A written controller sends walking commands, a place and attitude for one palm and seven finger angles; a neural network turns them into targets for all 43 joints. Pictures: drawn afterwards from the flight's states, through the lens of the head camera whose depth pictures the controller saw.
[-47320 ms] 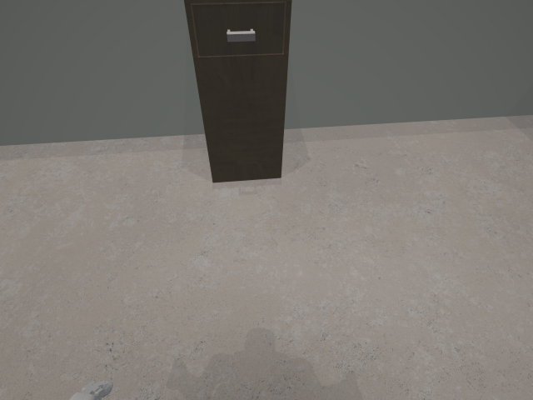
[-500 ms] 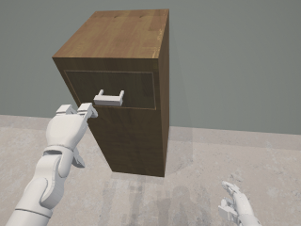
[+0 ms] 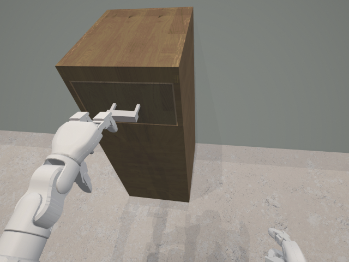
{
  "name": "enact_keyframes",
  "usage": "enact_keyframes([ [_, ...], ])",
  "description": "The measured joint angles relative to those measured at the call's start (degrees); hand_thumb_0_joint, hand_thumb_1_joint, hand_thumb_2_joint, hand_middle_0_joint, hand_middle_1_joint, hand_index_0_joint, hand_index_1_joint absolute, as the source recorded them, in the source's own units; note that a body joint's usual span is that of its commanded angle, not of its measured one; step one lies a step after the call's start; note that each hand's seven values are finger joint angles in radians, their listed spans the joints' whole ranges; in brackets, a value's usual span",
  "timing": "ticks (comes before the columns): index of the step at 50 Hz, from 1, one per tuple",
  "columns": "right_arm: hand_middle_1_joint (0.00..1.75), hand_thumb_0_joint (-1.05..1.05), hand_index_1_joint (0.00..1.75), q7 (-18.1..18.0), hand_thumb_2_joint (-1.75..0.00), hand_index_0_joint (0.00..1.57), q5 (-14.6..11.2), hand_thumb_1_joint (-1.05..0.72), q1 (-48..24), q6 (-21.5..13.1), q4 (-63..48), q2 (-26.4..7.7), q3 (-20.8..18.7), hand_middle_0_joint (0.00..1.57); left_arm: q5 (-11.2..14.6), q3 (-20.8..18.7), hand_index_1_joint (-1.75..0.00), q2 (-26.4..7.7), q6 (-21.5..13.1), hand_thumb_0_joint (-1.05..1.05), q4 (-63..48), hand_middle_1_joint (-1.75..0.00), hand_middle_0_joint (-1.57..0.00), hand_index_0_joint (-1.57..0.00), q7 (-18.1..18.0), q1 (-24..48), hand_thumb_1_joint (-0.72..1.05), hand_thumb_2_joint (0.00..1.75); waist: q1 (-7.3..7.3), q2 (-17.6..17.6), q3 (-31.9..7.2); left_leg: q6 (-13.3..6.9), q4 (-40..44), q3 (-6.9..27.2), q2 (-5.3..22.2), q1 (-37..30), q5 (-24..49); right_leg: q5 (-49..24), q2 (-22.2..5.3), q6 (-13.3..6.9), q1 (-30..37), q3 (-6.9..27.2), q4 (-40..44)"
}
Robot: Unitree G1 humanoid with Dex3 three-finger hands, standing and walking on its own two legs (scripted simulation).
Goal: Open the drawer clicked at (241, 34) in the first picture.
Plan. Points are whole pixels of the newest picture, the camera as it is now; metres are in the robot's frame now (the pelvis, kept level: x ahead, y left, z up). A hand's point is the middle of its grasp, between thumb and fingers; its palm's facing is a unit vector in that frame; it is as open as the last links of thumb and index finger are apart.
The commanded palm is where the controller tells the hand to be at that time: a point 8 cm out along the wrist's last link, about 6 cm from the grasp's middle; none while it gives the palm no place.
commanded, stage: raise the hand with hooked fingers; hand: left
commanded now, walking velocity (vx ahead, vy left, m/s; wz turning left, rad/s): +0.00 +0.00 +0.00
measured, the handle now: (123, 111) +0.54 +0.25 +0.01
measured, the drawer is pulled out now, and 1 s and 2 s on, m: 0.00 0.00 0.00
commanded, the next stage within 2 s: move the hooked fingers above the handle in 0.12 s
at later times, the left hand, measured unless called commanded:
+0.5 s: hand (95, 149) +0.32 +0.23 +0.10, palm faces +0.02 -0.03 -1.00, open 13.8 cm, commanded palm +0.31 +0.24 +0.16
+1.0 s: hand (103, 128) +0.40 +0.25 +0.08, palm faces +0.01 -0.02 -1.00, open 13.8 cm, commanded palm +0.38 +0.26 +0.15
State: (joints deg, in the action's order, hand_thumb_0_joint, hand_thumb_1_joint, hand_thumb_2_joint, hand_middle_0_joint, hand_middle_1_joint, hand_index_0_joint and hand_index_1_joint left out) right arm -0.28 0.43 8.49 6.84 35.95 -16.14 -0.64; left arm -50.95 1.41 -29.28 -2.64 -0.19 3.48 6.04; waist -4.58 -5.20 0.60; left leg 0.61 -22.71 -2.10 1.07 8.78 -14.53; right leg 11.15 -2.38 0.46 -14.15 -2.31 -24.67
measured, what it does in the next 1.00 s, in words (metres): stands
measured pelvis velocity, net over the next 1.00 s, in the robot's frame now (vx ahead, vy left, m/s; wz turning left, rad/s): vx -0.01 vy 0.01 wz -0.01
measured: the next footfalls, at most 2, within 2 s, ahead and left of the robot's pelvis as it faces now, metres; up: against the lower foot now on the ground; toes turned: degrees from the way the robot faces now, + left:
none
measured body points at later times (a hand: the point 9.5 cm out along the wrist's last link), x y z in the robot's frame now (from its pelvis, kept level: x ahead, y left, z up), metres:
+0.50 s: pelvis -0.02 +0.00 +0.00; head -0.01 -0.04 +0.45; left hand +0.31 +0.23 +0.16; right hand +0.17 -0.22 -0.11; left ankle -0.03 +0.13 -0.74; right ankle +0.02 -0.13 -0.74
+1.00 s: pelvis -0.01 +0.01 -0.01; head +0.04 -0.01 +0.44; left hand +0.39 +0.24 +0.14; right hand +0.10 -0.26 -0.14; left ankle -0.03 +0.13 -0.74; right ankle +0.02 -0.13 -0.74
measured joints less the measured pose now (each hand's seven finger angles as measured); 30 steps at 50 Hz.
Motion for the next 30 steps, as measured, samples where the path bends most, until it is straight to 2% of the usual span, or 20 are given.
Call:
enact_keyframes([
  [4,0.30,0.01,0.30,0.04,-0.90,0.20,-0.21,-0.91,0.36,-0.28,0.68,0.04,-0.55,0.20,-0.46,-0.44,-1.20,0.14,-1.78,0.00,0.04,-1.20,-0.33,-0.32,-3.59,-0.02,-0.49,0.30,-0.40,0.27,-0.10,0.13,-0.20,0.11,0.02,0.31,0.20,-0.11,0.01,-0.15,-0.30,-0.09,-0.27],
  [7,0.30,0.01,0.30,0.15,-0.90,0.20,-0.67,-0.91,-0.06,-0.23,1.15,0.29,-0.55,0.20,-0.96,-0.72,-1.20,0.27,-0.52,0.00,2.07,-1.20,-0.33,-0.32,-5.50,1.48,-0.49,0.30,-0.65,0.27,-0.08,0.19,-0.25,0.19,0.01,0.57,0.52,-0.39,-0.01,-0.24,-0.53,-0.15,-0.33],
  [10,0.30,0.01,0.30,0.06,-0.90,0.20,-1.01,-0.91,-0.68,-0.11,1.19,0.67,-0.21,0.20,-1.32,-0.42,-1.20,0.36,1.82,0.00,4.05,-1.20,-0.32,-0.32,-5.68,2.82,-0.49,0.30,-0.68,0.16,-0.10,0.19,-0.04,0.20,-0.07,0.60,0.95,-0.74,-0.07,-0.28,-0.61,-0.15,-0.25],
  [14,0.30,0.01,0.30,-0.28,-0.90,0.20,-1.12,-0.91,-1.32,-0.23,0.73,1.13,0.36,0.20,-1.38,1.18,-1.20,0.71,3.57,0.00,4.95,-1.20,-0.32,-0.32,-4.03,3.23,-0.49,0.30,-0.51,-0.18,-0.23,0.09,0.22,0.21,-0.19,0.27,1.35,-1.13,-0.18,-0.22,-0.25,-0.15,0.03],
  [21,0.30,0.01,0.30,-1.37,-0.90,0.20,-1.14,-0.91,-2.09,-1.09,0.67,1.99,1.27,0.20,-2.33,4.39,-1.20,1.44,0.00,0.00,10.41,-1.20,-0.32,-0.32,-3.23,7.59,-0.49,0.30,-0.06,0.36,0.07,0.03,-0.09,0.50,-0.37,0.72,1.73,-1.54,-0.39,-0.18,-0.45,-0.39,-0.02],
  [25,0.30,0.01,0.30,-1.79,-0.90,0.20,-1.28,-0.91,-1.64,-1.58,1.13,2.45,1.26,0.20,-3.20,4.01,-1.20,1.10,-1.92,0.00,15.67,-1.20,-0.33,-0.32,-4.78,11.70,-0.49,0.30,0.38,1.16,0.16,0.10,-0.44,0.46,-0.29,1.70,1.82,-1.77,-0.31,-0.27,-1.37,-0.34,-0.17],
  [30,0.30,0.01,0.30,-2.03,-0.90,0.20,-1.51,-0.91,0.12,-1.75,1.94,2.14,0.71,0.20,-4.00,3.22,-1.20,0.42,-1.77,0.00,22.05,-1.20,-0.33,-0.32,-6.12,16.75,-0.49,0.30,1.05,1.62,-0.16,0.04,-0.90,0.28,-0.29,3.21,1.73,-1.88,-0.30,-0.24,-2.86,-0.13,-0.40],
])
